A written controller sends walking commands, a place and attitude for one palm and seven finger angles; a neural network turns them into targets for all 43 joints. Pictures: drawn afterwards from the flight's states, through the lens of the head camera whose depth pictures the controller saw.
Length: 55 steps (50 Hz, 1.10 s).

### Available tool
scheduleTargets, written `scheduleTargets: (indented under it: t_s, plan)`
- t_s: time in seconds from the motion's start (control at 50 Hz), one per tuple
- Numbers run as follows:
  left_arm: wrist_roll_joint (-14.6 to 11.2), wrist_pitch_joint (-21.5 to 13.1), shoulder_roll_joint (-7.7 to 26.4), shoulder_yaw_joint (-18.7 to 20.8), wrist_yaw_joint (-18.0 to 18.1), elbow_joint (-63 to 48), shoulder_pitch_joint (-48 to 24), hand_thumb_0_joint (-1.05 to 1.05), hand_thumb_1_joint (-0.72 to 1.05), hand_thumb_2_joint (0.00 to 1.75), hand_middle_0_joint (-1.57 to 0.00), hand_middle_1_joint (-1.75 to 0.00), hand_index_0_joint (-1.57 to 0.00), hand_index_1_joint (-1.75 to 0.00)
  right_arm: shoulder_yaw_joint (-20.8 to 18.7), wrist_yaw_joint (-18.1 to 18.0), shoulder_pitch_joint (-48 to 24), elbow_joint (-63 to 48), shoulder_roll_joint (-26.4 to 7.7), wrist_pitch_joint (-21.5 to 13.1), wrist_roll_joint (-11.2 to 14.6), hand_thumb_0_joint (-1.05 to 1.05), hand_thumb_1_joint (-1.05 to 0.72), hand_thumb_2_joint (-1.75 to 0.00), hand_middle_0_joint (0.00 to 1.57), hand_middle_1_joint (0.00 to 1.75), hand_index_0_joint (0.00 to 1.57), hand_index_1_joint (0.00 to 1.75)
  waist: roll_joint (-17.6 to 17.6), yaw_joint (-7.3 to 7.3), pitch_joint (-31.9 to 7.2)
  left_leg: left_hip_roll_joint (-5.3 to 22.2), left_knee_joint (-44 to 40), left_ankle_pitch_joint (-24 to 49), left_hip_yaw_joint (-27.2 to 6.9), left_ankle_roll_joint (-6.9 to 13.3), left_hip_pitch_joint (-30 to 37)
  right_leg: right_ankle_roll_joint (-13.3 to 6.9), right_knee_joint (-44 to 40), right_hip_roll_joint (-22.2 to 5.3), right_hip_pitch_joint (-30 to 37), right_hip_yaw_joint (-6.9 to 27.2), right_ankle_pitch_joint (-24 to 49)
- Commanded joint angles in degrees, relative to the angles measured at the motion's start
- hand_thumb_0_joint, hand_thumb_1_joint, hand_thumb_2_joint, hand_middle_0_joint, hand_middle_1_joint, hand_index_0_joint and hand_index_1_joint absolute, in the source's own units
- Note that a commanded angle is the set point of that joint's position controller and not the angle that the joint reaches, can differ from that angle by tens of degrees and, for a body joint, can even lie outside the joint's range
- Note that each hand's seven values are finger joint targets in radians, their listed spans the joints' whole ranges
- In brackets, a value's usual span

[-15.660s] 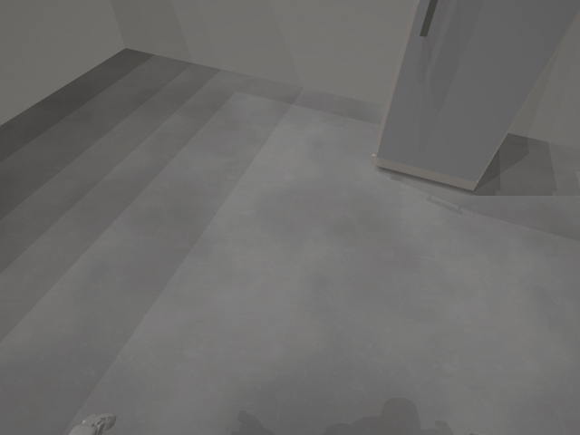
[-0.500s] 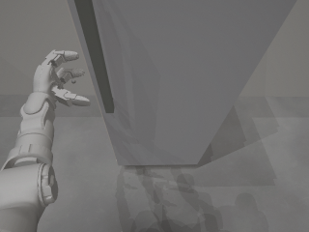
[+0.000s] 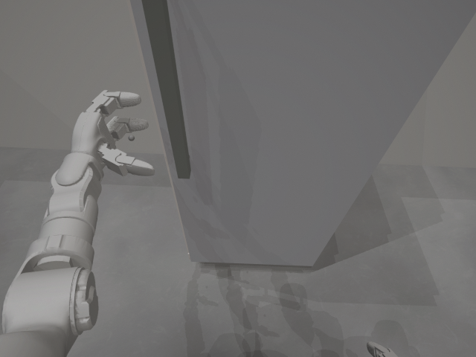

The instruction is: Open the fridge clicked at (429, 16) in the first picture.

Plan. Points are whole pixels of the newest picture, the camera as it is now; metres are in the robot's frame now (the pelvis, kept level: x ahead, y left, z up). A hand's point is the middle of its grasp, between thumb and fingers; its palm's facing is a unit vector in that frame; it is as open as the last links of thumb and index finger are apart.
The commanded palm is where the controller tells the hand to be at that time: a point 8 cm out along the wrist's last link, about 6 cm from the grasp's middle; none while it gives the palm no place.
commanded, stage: move the hooked fingers beside the handle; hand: left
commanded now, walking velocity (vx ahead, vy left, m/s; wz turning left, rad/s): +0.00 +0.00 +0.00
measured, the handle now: (173, 89) +0.51 +0.12 +0.17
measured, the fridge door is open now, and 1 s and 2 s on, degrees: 0 0 0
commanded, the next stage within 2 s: feel for the door with the fingertips in 0.22 s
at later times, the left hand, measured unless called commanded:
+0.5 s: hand (139, 138) +0.45 +0.18 +0.12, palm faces -0.03 -1.00 +0.02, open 14.0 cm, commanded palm +0.42 +0.22 +0.13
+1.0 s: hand (151, 132) +0.45 +0.16 +0.13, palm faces +0.00 -1.00 +0.00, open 13.9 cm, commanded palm +0.43 +0.20 +0.13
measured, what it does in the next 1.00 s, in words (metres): stands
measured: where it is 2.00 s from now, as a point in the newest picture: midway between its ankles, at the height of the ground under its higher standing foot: outside the picture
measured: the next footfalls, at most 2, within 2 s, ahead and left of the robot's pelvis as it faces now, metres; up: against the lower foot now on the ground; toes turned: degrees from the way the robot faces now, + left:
none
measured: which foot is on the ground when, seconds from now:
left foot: down 0.00-1.00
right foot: down 0.00-1.00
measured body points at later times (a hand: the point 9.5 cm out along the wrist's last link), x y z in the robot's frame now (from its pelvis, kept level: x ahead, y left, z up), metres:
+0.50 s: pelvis +0.00 +0.00 +0.00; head +0.04 +0.01 +0.45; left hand +0.44 +0.23 +0.12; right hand +0.04 -0.27 -0.12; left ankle +0.02 +0.10 -0.72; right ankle -0.01 -0.12 -0.72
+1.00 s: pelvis -0.01 -0.01 +0.00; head +0.04 +0.00 +0.45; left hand +0.45 +0.21 +0.13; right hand +0.06 -0.27 -0.11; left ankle +0.02 +0.10 -0.72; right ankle -0.01 -0.12 -0.72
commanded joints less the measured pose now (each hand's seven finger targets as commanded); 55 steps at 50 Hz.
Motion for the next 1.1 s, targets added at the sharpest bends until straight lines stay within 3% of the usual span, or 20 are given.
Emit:
scheduleTargets:
  t_s: [0.0,0.12,0.2,0.26,0.3,0.36,0.4,0.44,0.52,0.54,0.6,0.64,0.68,0.74,0.78,0.86,0.9,0.98,1.02,1.08]
  plan:
    - [-0.06,-4.54,11.19,1.50,1.36,-11.64,-27.85,0.00,-0.50,0.30,-0.30,-1.20,-0.30,-1.20,-3.41,-0.67,3.82,-5.35,-9.13,-1.67,-0.38,0.00,-0.90,-0.90,0.20,0.30,0.20,0.30,2.25,-1.70,-17.95,-0.45,-3.25,13.71,-4.56,0.11,16.43,-1.13,-3.42,1.80,-1.09,1.38,15.10]
    - [0.94,-6.58,17.10,5.51,2.02,-9.56,-29.85,0.00,-0.50,0.30,-0.30,-1.20,-0.30,-1.20,-3.07,-1.04,4.18,-5.23,-9.46,-1.49,-0.65,0.00,-0.90,-0.90,0.20,0.30,0.20,0.30,2.24,-1.17,-19.85,-0.76,-2.68,13.15,-4.11,0.31,14.47,-1.18,-2.97,1.68,1.40,2.06,15.73]
    - [0.45,-6.82,17.54,6.13,0.65,-9.18,-27.90,0.00,-0.50,0.30,-0.30,-1.20,-0.30,-1.20,-3.24,-1.06,4.56,-5.25,-9.47,-1.57,-0.55,0.00,-0.90,-0.90,0.20,0.30,0.20,0.30,2.83,-0.71,-21.62,-0.63,-2.68,14.50,-3.89,0.19,15.32,-1.16,-2.94,1.92,2.35,2.13,17.60]
    - [-0.42,-6.30,13.05,2.31,-0.77,-10.47,-27.42,0.00,-0.50,0.30,-0.30,-1.20,-0.30,-1.20,-3.33,-1.01,4.50,-5.28,-9.26,-1.53,-0.24,0.00,-0.90,-0.90,0.20,0.30,0.20,0.30,4.34,-1.58,-19.85,-0.49,-2.77,15.61,-3.89,0.17,16.07,-1.20,-3.25,2.13,0.89,1.81,18.08]
    - [-1.06,-5.49,13.51,3.34,-0.97,-10.36,-25.26,0.00,-0.50,0.30,-0.30,-1.20,-0.30,-1.20,-3.69,-0.92,5.04,-5.17,-9.63,-1.38,-0.25,0.00,-0.90,-0.90,0.20,0.30,0.20,0.30,2.38,-1.21,-19.63,-0.34,-3.06,14.98,-4.18,0.18,15.90,-1.23,-3.53,2.28,0.81,1.57,17.12]
    - [-1.69,-4.46,9.50,0.35,-0.71,-11.63,-26.43,0.00,-0.50,0.30,-0.30,-1.20,-0.30,-1.20,-3.78,-0.84,4.87,-5.03,-9.34,-1.48,-0.13,0.00,-0.90,-0.90,0.20,0.30,0.20,0.30,2.31,-2.08,-17.80,-0.39,-3.33,13.35,-3.98,0.34,15.64,-1.06,-4.10,2.33,-0.42,1.34,15.68]
    - [-1.16,-4.26,11.06,1.48,0.37,-11.83,-27.24,0.00,-0.50,0.30,-0.30,-1.20,-0.30,-1.20,-3.85,-0.88,5.30,-4.63,-9.57,-1.43,-0.30,0.00,-0.90,-0.90,0.20,0.30,0.20,0.30,1.33,-1.88,-17.84,-0.42,-3.65,12.13,-4.33,0.31,14.94,-1.12,-4.09,2.29,-0.37,1.30,14.23]
    - [-0.60,-4.86,12.32,2.81,1.81,-13.49,-28.72,0.00,-0.50,0.30,-0.30,-1.20,-0.30,-1.20,-4.02,-0.80,5.44,-4.28,-9.42,-1.68,-0.51,0.00,-0.90,-0.90,0.20,0.30,0.20,0.30,3.09,-1.49,-19.41,-0.52,-3.26,13.18,-4.30,0.30,15.97,-1.15,-3.91,2.23,-0.12,1.52,14.87]
    - [0.19,-6.03,9.48,0.93,3.71,-14.09,-28.47,0.00,-0.50,0.30,-0.30,-1.20,-0.30,-1.20,-3.83,-0.35,5.36,-4.23,-8.89,-2.11,-0.77,0.00,-0.90,-0.90,0.20,0.30,0.20,0.30,2.71,-1.51,-19.48,-0.53,-3.17,13.70,-4.41,0.16,16.31,-1.29,-3.47,2.29,-0.01,1.22,14.72]
    - [0.72,-6.18,11.02,2.01,4.22,-13.71,-28.48,0.00,-0.50,0.30,-0.30,-1.20,-0.30,-1.20,-3.94,-0.26,5.24,-3.98,-8.98,-2.10,-0.72,0.00,-0.90,-0.90,0.20,0.30,0.20,0.30,3.44,-1.25,-19.68,-0.46,-3.22,13.58,-4.44,0.01,16.33,-1.29,-3.29,2.33,-0.26,1.36,14.78]
    - [1.10,-6.12,6.95,-0.82,5.14,-14.60,-28.87,0.00,-0.50,0.30,-0.30,-1.20,-0.30,-1.20,-4.05,0.16,4.69,-4.28,-8.45,-2.40,-0.76,0.00,-0.90,-0.90,0.20,0.30,0.20,0.30,4.81,-1.47,-20.12,-0.39,-3.24,14.04,-4.38,-0.24,17.87,-1.26,-3.17,2.37,-1.15,1.20,14.79]
    - [1.19,-5.99,8.74,1.38,6.09,-13.89,-25.60,0.00,-0.50,0.30,-0.30,-1.20,-0.30,-1.20,-4.09,0.32,4.68,-4.52,-8.64,-2.31,-0.82,0.00,-0.90,-0.90,0.20,0.30,0.20,0.30,2.91,-0.38,-20.75,-0.40,-3.21,15.20,-4.29,-0.23,17.11,-1.35,-2.88,2.46,0.64,1.17,16.17]
    - [1.32,-5.47,7.91,1.00,6.81,-13.76,-26.12,0.00,-0.50,0.30,-0.30,-1.20,-0.30,-1.20,-3.99,0.39,4.27,-4.76,-8.44,-2.26,-0.83,0.00,-0.90,-0.90,0.20,0.30,0.20,0.30,1.02,-0.65,-19.46,-0.51,-3.33,14.38,-3.79,-0.04,15.75,-1.09,-3.15,2.42,1.11,1.31,16.66]
    - [2.33,-5.42,11.86,3.28,7.57,-12.42,-28.29,0.00,-0.50,0.30,-0.30,-1.20,-0.30,-1.20,-3.64,0.05,4.45,-4.83,-8.69,-1.78,-0.91,0.00,-0.90,-0.90,0.20,0.30,0.20,0.30,-0.40,-0.72,-17.97,-0.82,-3.70,12.68,-3.28,0.34,12.95,-0.95,-3.35,2.13,2.77,1.85,17.03]
    - [2.53,-5.91,9.84,1.87,7.55,-13.53,-29.20,0.00,-0.50,0.30,-0.30,-1.20,-0.30,-1.20,-3.70,0.04,4.17,-5.01,-8.16,-1.86,-0.94,0.00,-0.90,-0.90,0.20,0.30,0.20,0.30,2.02,-0.82,-19.73,-0.90,-3.41,13.64,-3.07,0.24,14.80,-1.02,-3.24,2.07,2.53,2.01,17.84]
    - [2.06,-6.15,10.69,1.76,6.20,-8.55,-31.41,0.00,-0.50,0.30,-0.30,-1.20,-0.30,-1.20,-3.41,-0.45,4.62,-4.31,-8.53,-1.68,-0.78,0.00,-0.90,-0.90,0.20,0.30,0.20,0.30,-1.71,-2.30,-16.34,-1.00,-3.41,10.52,-2.92,0.58,11.70,-0.66,-4.18,2.01,2.23,2.43,16.63]
    - [2.01,-6.54,10.74,1.40,5.24,-8.12,-32.63,0.00,-0.50,0.30,-0.30,-1.20,-0.30,-1.20,-3.55,-0.62,4.63,-3.98,-8.51,-1.82,-0.69,0.00,-0.90,-0.90,0.20,0.30,0.20,0.30,1.16,-2.26,-18.16,-1.14,-3.07,10.27,-2.81,0.51,12.76,-0.79,-4.10,1.86,1.81,2.78,16.34]
    - [1.38,-7.54,8.92,-0.04,3.99,-8.23,-34.08,0.00,-0.50,0.30,-0.30,-1.20,-0.30,-1.20,-3.70,-0.49,5.22,-3.43,-8.56,-2.11,-0.74,0.00,-0.90,-0.90,0.20,0.30,0.20,0.30,2.92,-2.57,-19.99,-1.02,-2.44,12.55,-3.54,0.24,15.25,-1.04,-3.46,2.02,0.27,2.24,16.86]
    - [0.88,-7.24,6.87,-1.39,3.73,-6.10,-33.37,0.00,-0.50,0.30,-0.30,-1.20,-0.30,-1.20,-3.73,-0.45,5.89,-3.29,-8.65,-2.11,-0.75,0.00,-0.90,-0.90,0.20,0.30,0.20,0.30,1.05,-3.21,-18.88,-1.05,-2.14,12.34,-3.57,0.43,14.50,-0.95,-3.59,2.13,-0.27,1.92,16.42]
    - [1.23,-6.62,7.53,-0.99,4.26,-5.05,-35.76,0.00,-0.50,0.30,-0.30,-1.20,-0.30,-1.20,-3.87,-0.31,6.31,-2.59,-8.99,-2.06,-0.91,0.00,-0.90,-0.90,0.20,0.30,0.20,0.30,1.51,-3.42,-18.52,-0.95,-2.36,10.94,-3.95,0.33,14.03,-0.83,-3.55,2.05,-1.97,1.92,14.71]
